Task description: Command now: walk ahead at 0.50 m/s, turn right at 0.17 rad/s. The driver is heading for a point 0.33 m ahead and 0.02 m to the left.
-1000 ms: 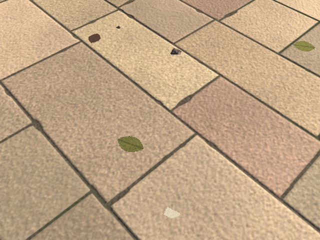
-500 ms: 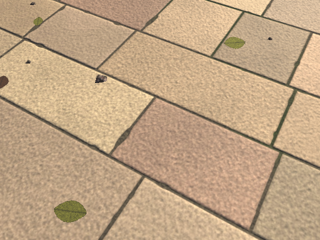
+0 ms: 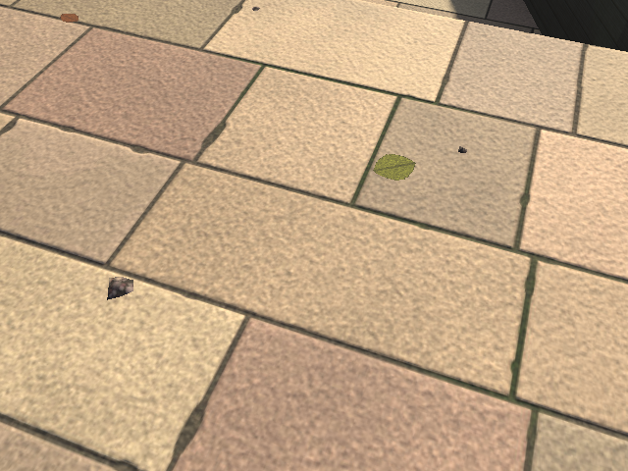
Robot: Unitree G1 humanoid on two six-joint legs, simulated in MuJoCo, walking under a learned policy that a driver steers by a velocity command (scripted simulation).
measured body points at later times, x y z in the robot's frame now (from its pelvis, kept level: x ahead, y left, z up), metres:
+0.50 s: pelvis +0.22 -0.03 +0.00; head +0.26 -0.04 +0.45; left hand +0.43 +0.20 -0.09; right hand +0.26 -0.31 -0.14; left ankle +0.11 +0.11 -0.67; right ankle +0.33 -0.13 -0.73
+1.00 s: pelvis +0.29 -0.01 +0.01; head +0.30 -0.01 +0.46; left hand +0.38 +0.24 -0.13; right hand +0.34 -0.27 -0.14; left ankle +0.26 +0.12 -0.73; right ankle +0.33 -0.13 -0.73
